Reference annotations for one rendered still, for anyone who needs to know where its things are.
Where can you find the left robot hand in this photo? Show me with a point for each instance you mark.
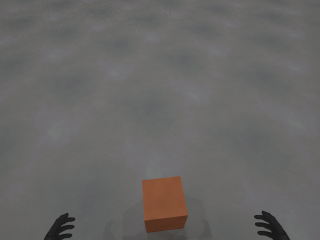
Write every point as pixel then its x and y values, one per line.
pixel 57 228

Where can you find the carton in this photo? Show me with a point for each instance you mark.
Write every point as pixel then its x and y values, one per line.
pixel 164 204

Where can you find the right robot hand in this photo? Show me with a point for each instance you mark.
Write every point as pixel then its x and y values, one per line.
pixel 277 231

